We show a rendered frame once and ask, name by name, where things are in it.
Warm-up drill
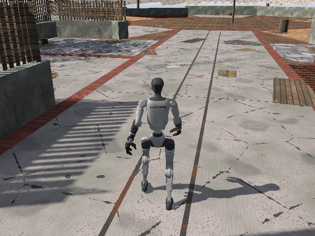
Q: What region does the robot left shin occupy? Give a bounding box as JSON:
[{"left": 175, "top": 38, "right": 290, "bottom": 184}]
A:
[{"left": 142, "top": 156, "right": 149, "bottom": 185}]

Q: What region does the right robot upper arm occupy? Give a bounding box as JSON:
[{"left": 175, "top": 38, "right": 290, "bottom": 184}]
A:
[{"left": 168, "top": 99, "right": 181, "bottom": 125}]

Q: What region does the right robot forearm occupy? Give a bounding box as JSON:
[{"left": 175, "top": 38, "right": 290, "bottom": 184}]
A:
[{"left": 175, "top": 118, "right": 182, "bottom": 131}]

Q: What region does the robot right hand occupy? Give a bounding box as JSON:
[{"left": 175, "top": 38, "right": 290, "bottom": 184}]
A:
[{"left": 170, "top": 128, "right": 181, "bottom": 136}]

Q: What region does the humanoid robot head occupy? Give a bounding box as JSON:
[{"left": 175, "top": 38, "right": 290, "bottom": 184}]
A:
[{"left": 150, "top": 77, "right": 166, "bottom": 101}]

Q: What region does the robot left hand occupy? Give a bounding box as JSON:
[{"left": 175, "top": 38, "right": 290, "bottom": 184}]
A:
[{"left": 125, "top": 141, "right": 136, "bottom": 155}]

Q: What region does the left robot forearm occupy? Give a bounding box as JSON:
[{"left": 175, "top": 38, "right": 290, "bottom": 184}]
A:
[{"left": 126, "top": 120, "right": 138, "bottom": 144}]

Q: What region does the left robot upper arm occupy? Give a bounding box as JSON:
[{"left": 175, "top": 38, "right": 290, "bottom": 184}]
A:
[{"left": 134, "top": 99, "right": 148, "bottom": 127}]

